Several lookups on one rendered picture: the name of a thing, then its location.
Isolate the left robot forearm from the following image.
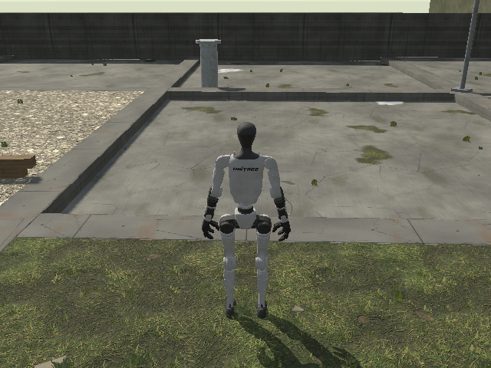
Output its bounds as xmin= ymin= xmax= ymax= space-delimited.
xmin=203 ymin=186 xmax=219 ymax=222

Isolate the robot left foot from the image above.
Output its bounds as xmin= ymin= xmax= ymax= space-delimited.
xmin=226 ymin=298 xmax=236 ymax=318

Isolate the right robot forearm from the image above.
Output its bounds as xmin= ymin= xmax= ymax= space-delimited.
xmin=274 ymin=186 xmax=288 ymax=223

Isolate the right robot upper arm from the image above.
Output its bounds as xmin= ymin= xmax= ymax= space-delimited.
xmin=262 ymin=156 xmax=282 ymax=199

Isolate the left robot upper arm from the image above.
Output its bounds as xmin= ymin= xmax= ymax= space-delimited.
xmin=210 ymin=155 xmax=230 ymax=198

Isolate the robot left hand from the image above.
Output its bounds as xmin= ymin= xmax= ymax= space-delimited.
xmin=202 ymin=219 xmax=219 ymax=239

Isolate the left robot shin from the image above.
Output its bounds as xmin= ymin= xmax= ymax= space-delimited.
xmin=223 ymin=257 xmax=235 ymax=307

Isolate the robot right hand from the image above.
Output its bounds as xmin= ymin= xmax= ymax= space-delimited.
xmin=272 ymin=221 xmax=291 ymax=241

